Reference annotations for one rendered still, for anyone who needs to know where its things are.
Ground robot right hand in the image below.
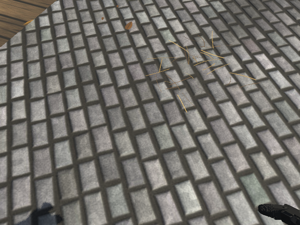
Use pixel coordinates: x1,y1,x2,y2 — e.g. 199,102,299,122
258,203,300,225

